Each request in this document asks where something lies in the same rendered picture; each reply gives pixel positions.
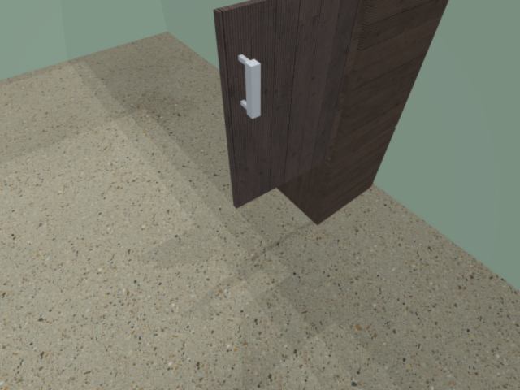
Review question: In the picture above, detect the cupboard door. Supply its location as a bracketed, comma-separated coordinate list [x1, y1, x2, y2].
[214, 0, 362, 208]

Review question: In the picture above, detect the handle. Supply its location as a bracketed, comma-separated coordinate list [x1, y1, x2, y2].
[238, 54, 261, 119]

